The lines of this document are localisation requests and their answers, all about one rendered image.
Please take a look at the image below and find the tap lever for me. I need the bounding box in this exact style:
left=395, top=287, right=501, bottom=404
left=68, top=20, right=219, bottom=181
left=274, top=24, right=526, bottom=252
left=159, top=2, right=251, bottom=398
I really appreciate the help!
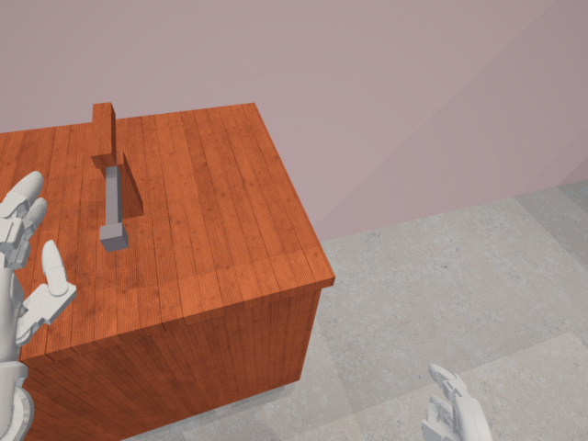
left=99, top=166, right=129, bottom=253

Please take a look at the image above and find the right robot hand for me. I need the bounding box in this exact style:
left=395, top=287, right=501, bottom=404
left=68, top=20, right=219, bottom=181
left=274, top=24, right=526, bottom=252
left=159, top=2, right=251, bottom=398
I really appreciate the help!
left=423, top=364, right=494, bottom=441

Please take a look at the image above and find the left robot hand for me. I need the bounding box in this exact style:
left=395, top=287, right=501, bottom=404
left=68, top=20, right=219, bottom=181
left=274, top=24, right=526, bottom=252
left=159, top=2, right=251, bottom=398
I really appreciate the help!
left=0, top=171, right=76, bottom=363

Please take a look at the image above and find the left robot forearm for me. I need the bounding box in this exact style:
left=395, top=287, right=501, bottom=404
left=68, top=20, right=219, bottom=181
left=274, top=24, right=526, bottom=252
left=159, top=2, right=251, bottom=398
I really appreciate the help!
left=0, top=361, right=34, bottom=441

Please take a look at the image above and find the counter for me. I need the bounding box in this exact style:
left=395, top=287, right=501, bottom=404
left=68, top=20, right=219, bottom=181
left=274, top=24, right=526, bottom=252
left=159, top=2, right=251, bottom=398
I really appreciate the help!
left=0, top=102, right=335, bottom=441

